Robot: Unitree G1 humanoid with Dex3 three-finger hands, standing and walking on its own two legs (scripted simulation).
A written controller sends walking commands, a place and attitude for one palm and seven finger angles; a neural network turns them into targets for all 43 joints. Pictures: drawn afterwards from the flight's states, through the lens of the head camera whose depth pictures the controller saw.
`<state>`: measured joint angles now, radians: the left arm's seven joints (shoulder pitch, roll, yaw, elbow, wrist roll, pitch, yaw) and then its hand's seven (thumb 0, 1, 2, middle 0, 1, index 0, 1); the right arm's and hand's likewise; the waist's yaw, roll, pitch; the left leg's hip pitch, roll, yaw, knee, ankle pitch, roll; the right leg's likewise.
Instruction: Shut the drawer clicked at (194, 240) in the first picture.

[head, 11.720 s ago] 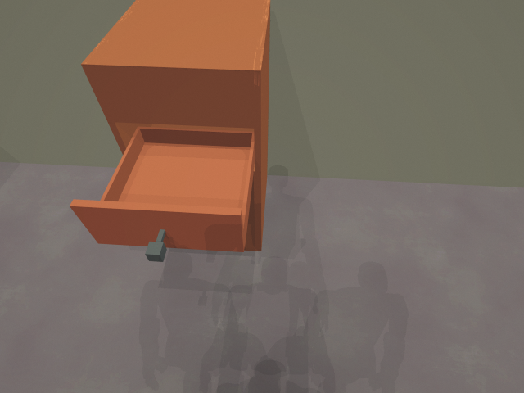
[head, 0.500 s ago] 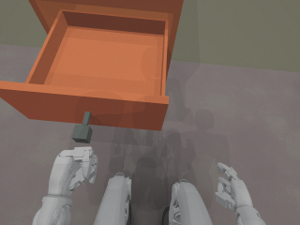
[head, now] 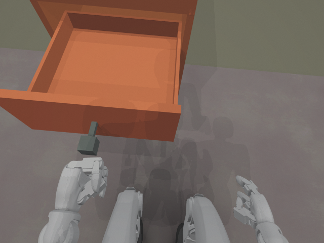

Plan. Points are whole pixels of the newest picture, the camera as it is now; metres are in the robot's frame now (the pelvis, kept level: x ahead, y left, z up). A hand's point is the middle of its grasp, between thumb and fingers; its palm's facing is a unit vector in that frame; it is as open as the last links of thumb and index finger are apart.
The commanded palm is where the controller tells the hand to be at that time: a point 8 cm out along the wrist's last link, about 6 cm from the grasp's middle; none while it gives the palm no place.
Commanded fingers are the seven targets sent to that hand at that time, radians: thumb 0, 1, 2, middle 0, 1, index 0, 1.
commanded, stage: push the drawer shut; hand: left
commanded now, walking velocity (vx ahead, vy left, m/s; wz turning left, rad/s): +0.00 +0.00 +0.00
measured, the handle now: (90, 137) +0.34 +0.19 +0.02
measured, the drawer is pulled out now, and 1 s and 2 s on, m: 0.30 0.22 0.09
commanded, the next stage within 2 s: none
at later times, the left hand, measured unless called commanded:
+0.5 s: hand (110, 158) +0.30 +0.14 +0.01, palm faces -0.07 -1.00 -0.04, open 3.4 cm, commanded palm +0.30 +0.19 +0.02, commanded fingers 0.00 0.90 0.90 -1.40 -1.60 -1.40 -1.60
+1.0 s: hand (114, 133) +0.36 +0.14 +0.01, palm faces -0.06 -1.00 -0.05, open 3.3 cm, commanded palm +0.36 +0.19 +0.02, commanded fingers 0.00 0.90 0.90 -1.40 -1.60 -1.40 -1.60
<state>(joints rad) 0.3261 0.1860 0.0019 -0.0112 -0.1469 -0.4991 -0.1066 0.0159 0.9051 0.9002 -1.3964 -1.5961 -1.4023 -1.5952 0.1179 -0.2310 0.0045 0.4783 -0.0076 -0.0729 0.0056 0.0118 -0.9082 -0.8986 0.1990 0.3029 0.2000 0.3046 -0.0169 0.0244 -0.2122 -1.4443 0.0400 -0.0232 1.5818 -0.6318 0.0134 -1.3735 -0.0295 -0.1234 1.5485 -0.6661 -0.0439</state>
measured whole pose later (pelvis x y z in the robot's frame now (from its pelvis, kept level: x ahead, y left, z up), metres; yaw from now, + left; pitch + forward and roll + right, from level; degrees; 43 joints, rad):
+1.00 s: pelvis -0.01 +0.00 +0.01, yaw -1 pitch +28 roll -3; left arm -0.21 0.21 0.09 0.44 -0.13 -0.50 -0.09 0.02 0.90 0.90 -1.41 -1.60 -1.43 -1.60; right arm 0.16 -0.26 0.02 0.56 -0.01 0.00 0.00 0.01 -0.91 -0.90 0.20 0.30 0.20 0.30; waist -0.06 0.03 -0.20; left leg -1.43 0.04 0.00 1.53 -0.60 0.02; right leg -1.37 -0.02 -0.10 1.50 -0.62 -0.04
